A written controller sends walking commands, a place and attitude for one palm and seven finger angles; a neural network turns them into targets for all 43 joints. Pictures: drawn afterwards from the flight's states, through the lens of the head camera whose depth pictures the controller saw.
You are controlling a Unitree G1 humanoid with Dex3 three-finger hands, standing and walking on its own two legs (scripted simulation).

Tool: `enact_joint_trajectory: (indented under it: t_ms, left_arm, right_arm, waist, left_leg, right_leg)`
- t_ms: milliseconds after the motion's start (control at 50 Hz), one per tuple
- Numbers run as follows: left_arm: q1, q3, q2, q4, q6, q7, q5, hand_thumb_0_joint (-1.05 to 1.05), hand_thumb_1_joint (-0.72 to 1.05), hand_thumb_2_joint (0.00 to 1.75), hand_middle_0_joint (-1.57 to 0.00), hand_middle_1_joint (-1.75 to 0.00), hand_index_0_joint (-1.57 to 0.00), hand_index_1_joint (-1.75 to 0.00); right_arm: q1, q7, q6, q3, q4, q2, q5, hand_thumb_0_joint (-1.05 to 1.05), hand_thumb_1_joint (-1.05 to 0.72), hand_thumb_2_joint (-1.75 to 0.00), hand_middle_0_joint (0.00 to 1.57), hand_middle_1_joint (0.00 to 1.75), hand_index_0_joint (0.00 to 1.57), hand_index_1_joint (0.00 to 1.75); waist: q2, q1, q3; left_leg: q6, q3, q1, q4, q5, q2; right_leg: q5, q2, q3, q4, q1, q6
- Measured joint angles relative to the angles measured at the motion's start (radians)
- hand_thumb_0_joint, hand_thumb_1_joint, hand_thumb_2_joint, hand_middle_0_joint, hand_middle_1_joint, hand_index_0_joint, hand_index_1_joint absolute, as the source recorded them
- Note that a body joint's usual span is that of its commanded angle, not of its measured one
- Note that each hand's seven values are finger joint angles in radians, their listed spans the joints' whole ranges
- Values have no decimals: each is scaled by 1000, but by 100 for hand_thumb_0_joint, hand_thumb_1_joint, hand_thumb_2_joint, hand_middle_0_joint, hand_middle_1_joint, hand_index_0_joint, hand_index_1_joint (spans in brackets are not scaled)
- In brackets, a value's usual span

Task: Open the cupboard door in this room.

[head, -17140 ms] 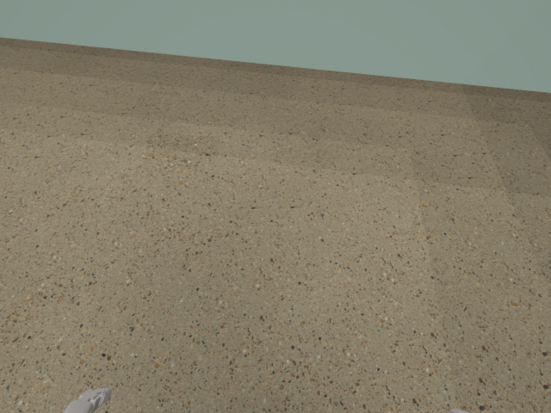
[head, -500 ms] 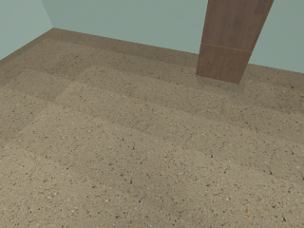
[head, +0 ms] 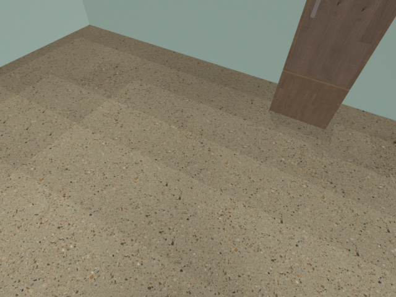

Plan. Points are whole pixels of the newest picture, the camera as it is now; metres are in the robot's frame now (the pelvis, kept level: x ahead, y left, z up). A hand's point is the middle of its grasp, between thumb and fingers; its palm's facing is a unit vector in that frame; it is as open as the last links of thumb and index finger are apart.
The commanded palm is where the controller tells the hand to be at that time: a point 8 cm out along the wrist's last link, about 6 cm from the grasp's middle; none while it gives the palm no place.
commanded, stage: stand and wait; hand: left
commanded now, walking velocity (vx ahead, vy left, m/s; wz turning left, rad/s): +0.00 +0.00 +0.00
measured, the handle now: (317, 2) +1.53 -0.52 +0.04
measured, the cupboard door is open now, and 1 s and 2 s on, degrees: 0 0 0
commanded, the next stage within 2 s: turn or walk to find it in 0.08 s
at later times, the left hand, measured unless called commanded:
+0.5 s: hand out of the picture +0.06 +0.18 -0.16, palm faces -0.14 -0.96 -0.24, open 7.4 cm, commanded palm none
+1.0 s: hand out of the picture +0.07 +0.10 -0.19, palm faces -0.07 -0.99 -0.11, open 7.4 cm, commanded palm none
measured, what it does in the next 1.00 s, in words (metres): walks ahead: right foot, then left foot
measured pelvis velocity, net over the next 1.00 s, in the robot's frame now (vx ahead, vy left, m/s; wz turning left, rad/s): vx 0.13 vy -0.05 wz -0.16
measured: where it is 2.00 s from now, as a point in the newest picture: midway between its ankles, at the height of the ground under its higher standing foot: outside the picture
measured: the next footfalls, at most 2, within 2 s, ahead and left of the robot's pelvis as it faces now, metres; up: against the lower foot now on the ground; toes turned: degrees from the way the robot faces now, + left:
right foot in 0.56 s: +0.02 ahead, -0.14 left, +0.00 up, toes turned -16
left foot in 0.94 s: +0.24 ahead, +0.04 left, +0.00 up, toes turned -2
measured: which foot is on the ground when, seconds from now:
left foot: down 0.00-0.54, up 0.56-0.92, down 0.94-1.00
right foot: down 0.00-0.32, up 0.34-0.54, down 0.56-0.98, up 1.00-1.00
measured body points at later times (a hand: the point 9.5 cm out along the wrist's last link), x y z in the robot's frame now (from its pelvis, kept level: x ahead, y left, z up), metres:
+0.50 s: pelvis -0.01 -0.02 +0.00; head +0.01 -0.04 +0.44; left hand +0.06 +0.23 -0.14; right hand -0.05 -0.26 -0.17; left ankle -0.01 +0.10 -0.74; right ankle -0.04 -0.12 -0.72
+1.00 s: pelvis +0.13 -0.05 -0.02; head +0.18 -0.03 +0.43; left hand +0.08 +0.15 -0.18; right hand +0.18 -0.27 -0.17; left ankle +0.20 +0.04 -0.74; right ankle -0.01 -0.13 -0.73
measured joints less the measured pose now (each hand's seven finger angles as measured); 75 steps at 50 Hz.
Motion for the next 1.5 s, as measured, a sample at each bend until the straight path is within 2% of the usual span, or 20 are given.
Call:
enact_joint_trajectory:
  t_ms: [240,340,420,460,500,560,600,660,700,800,920,940,1000,1040,1080,1120,1180,1220,1300,1500]
  left_arm:
    - [-44,17,41,-38,16,3,0,0,90,89,-20,-30,-20,-30]
    - [-45,28,38,-66,43,-15,5,0,90,89,-19,-30,-19,-30]
    - [-33,38,19,-83,63,-42,14,1,90,89,-19,-30,-19,-30]
    - [-31,41,3,-93,61,-51,15,1,90,89,-19,-30,-19,-30]
    - [-26,42,-12,-107,50,-57,14,1,90,89,-19,-30,-19,-30]
    - [-2,41,-14,-129,10,-53,16,1,90,89,-19,-30,-20,-30]
    - [13,38,-27,-119,-10,-36,12,0,90,89,-19,-30,-20,-30]
    - [65,33,-45,-88,-26,-21,7,0,90,89,-19,-30,-20,-30]
    - [95,24,-59,-58,-30,-17,7,0,90,89,-19,-30,-20,-30]
    - [135,-6,-101,0,-38,-12,7,0,90,89,-20,-30,-20,-30]
    - [145,-14,-126,31,-32,2,7,1,90,89,-20,-30,-20,-30]
    - [148,-13,-125,35,-30,5,7,1,90,89,-20,-30,-20,-30]
    - [117,-11,-105,40,-16,16,-3,1,90,89,-20,-30,-20,-30]
    - [92,-10,-98,32,-7,19,-8,1,90,89,-20,-30,-20,-30]
    - [58,-5,-91,23,1,17,-7,1,90,89,-20,-30,-20,-30]
    - [20,2,-77,7,4,13,-4,1,90,89,-20,-30,-20,-30]
    - [-22,10,-45,-23,-5,8,3,0,90,89,-20,-30,-20,-30]
    - [-38,12,-26,-29,-9,7,8,0,91,89,-19,-30,-19,-30]
    - [-44,10,-6,-43,-5,4,8,0,91,89,-19,-30,-19,-30]
    - [-40,1,-8,-50,-5,12,-5,0,90,89,-19,-30,-19,-30]
  right_arm:
    - [25,-7,10,-9,8,-47,-6,1,-91,-90,20,29,20,30]
    - [55,-2,26,-17,-9,-42,-15,1,-91,-90,20,29,20,30]
    - [102,7,19,-31,-17,-46,-23,1,-91,-90,20,29,20,30]
    - [129,10,16,-37,-9,-55,-27,1,-91,-90,20,29,20,30]
    - [153,12,18,-42,5,-65,-30,1,-91,-90,20,29,20,30]
    - [186,17,31,-44,23,-64,-25,1,-91,-90,20,29,20,30]
    - [182,24,51,-45,34,-62,-23,1,-91,-90,20,29,20,30]
    - [147,34,53,-46,30,-49,-24,1,-91,-90,20,29,20,30]
    - [116,35,40,-46,11,-40,-22,1,-91,-90,20,29,20,30]
    - [45,26,22,-40,-27,-24,-10,1,-91,-90,20,29,20,30]
    - [-6,15,11,-15,-18,11,-5,1,-91,-90,20,29,20,30]
    - [-7,14,4,-11,-16,21,-6,1,-91,-90,20,29,20,30]
    - [-15,6,-22,-2,-12,60,-6,0,-91,-90,20,29,20,30]
    - [-24,-10,-33,-3,-16,66,2,-1,-93,-90,20,29,20,30]
    - [-29,-18,-33,-8,-18,59,0,-2,-94,-90,20,29,20,30]
    - [-28,-19,-28,-14,-15,46,-3,-2,-95,-90,20,29,20,30]
    - [-8,-11,-11,-18,2,29,-3,-2,-95,-90,20,29,20,30]
    - [14,-4,2,-20,22,19,0,-2,-94,-90,20,29,20,30]
    - [71,7,21,-23,37,2,-2,-1,-93,-90,20,29,20,30]
    - [120,5,12,-4,47,15,-3,0,-91,-90,20,29,20,30]
  waist:
    - [10,-11,5]
    - [5,-20,15]
    - [23,-35,11]
    - [45,-42,8]
    - [64,-44,4]
    - [64,-31,-13]
    - [77,-20,-12]
    - [53,-8,-17]
    - [36,-11,-13]
    - [31,-14,10]
    - [30,12,26]
    - [24,13,24]
    - [-28,18,36]
    - [-33,17,41]
    - [-24,4,39]
    - [-14,-9,36]
    - [-17,-16,22]
    - [-15,-18,6]
    - [6,-26,-50]
    - [6,-40,-17]
  left_leg:
    - [10,45,18,-29,16,0]
    - [12,90,-13,23,-11,16]
    - [10,124,-14,32,-25,36]
    - [0,130,-4,24,-25,49]
    - [-16,135,3,28,-33,64]
    - [-32,128,-41,169,-159,94]
    - [-34,51,-120,367,-250,101]
    - [-32,-1,-235,571,-183,78]
    - [-39,-13,-296,609,-114,72]
    - [-59,-28,-364,495,-11,73]
    - [-46,-2,-265,220,63,44]
    - [-31,4,-230,168,109,36]
    - [25,26,-195,165,12,9]
    - [35,43,-167,150,-5,9]
    - [33,47,-138,116,6,8]
    - [36,43,-118,87,17,2]
    - [29,36,-101,80,14,-13]
    - [20,24,-83,85,1,-16]
    - [4,3,-61,46,4,-9]
    - [-17,-21,-39,23,3,1]
  right_leg:
    - [22,-3,44,-2,-15,8]
    - [-40,-2,87,118,-97,-3]
    - [-180,4,96,397,-223,-21]
    - [-187,-1,86,428,-252,-22]
    - [-167,-6,74,369,-245,-23]
    - [-81,-4,62,199,-190,-27]
    - [-65,23,49,226,-186,-43]
    - [-46,39,60,153,-126,-57]
    - [-23,42,67,83,-78,-57]
    - [-12,49,61,-18,7,-49]
    - [-89,56,46,6,56,-26]
    - [-115,55,45,35,54,-19]
    - [-162,17,66,229,-16,2]
    - [-252,11,98,368,-85,13]
    - [-273,1,108,405,-134,18]
    - [-240,-13,112,358,-163,20]
    - [-77,-33,117,191,-160,19]
    - [8,-35,110,152,-130,27]
    - [-19,-23,85,101,-93,25]
    - [-27,-8,60,68,-57,7]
